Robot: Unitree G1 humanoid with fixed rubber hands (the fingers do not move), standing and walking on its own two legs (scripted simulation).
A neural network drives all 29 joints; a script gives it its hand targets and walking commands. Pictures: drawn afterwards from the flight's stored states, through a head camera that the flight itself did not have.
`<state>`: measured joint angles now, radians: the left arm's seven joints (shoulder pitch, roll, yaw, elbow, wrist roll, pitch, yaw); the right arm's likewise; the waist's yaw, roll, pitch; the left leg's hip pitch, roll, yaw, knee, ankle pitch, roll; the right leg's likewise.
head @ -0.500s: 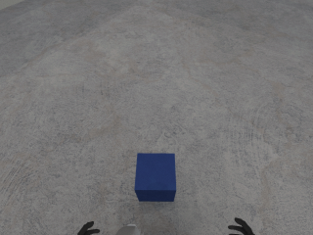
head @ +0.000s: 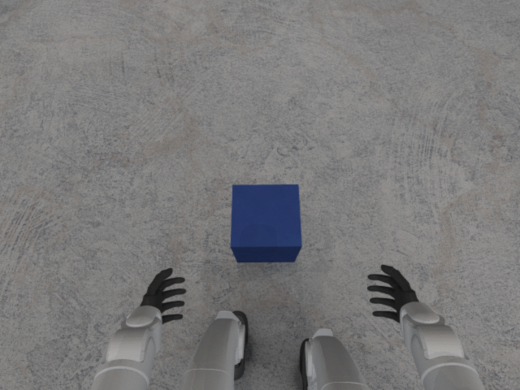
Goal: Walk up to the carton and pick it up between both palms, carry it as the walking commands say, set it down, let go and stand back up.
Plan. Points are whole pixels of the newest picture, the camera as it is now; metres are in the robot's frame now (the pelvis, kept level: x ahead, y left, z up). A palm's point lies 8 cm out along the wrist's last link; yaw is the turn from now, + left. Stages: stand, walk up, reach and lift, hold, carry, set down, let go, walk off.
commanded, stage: reach and lift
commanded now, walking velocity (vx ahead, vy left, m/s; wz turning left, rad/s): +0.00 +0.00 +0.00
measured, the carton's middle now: (265, 226) +0.51 +0.04 -0.59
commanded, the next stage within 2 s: none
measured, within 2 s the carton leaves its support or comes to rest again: neither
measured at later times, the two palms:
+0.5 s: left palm (177, 232) +0.35 +0.20 -0.14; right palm (367, 226) +0.38 -0.15 -0.13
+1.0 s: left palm (185, 179) +0.48 +0.22 -0.18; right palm (353, 177) +0.51 -0.15 -0.18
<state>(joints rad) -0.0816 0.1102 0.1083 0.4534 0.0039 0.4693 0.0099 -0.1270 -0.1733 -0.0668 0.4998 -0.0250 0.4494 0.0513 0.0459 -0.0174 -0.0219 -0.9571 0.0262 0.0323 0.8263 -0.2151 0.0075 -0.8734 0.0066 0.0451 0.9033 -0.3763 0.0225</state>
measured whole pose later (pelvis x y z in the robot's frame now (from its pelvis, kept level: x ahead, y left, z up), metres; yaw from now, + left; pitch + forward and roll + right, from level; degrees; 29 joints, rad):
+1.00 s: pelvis +0.01 +0.00 -0.05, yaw -2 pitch +50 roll -1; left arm -1.00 0.17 0.40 0.80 0.07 0.13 0.04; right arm -1.05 -0.19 -0.23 0.83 -0.01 0.12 -0.04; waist 0.07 -0.01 -0.10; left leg -1.59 0.03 0.01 0.94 -0.21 0.01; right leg -1.51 0.03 0.05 1.02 -0.37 0.03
